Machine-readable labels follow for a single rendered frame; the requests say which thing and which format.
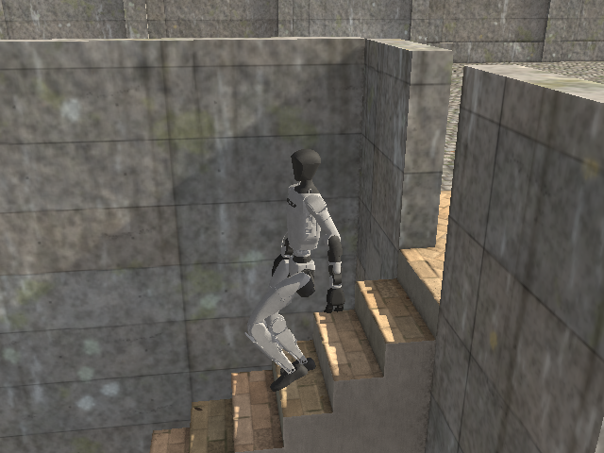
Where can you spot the robot left shin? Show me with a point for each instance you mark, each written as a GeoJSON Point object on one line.
{"type": "Point", "coordinates": [268, 344]}

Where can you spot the robot head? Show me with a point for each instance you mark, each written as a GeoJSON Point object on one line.
{"type": "Point", "coordinates": [305, 164]}

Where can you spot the robot left hand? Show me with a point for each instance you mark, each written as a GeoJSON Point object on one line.
{"type": "Point", "coordinates": [335, 297]}

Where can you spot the left robot upper arm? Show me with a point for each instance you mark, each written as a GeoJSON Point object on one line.
{"type": "Point", "coordinates": [317, 207]}

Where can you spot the robot right forearm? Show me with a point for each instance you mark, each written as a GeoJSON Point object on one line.
{"type": "Point", "coordinates": [287, 250]}

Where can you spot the robot left forearm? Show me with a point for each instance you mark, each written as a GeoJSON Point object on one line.
{"type": "Point", "coordinates": [334, 260]}

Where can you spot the robot right hand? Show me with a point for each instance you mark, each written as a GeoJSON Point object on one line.
{"type": "Point", "coordinates": [277, 261]}

